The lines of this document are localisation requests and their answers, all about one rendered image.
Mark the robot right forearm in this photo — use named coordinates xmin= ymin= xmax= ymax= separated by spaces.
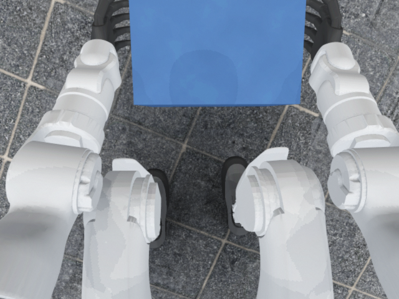
xmin=309 ymin=42 xmax=399 ymax=158

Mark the robot left hand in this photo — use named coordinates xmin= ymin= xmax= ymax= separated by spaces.
xmin=90 ymin=0 xmax=131 ymax=52

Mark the robot right shin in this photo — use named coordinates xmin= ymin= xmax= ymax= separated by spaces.
xmin=232 ymin=147 xmax=325 ymax=231

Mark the left robot thigh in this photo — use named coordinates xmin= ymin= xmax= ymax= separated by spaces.
xmin=82 ymin=171 xmax=161 ymax=299

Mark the robot left upper arm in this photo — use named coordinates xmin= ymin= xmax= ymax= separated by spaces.
xmin=0 ymin=141 xmax=103 ymax=299

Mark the robot right upper arm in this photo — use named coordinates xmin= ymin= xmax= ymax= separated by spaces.
xmin=327 ymin=146 xmax=399 ymax=299

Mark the robot left forearm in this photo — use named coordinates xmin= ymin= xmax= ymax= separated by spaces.
xmin=6 ymin=39 xmax=122 ymax=203

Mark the carton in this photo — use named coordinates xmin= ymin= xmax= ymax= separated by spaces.
xmin=129 ymin=0 xmax=306 ymax=107

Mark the robot right hand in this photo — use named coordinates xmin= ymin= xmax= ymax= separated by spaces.
xmin=304 ymin=0 xmax=343 ymax=61

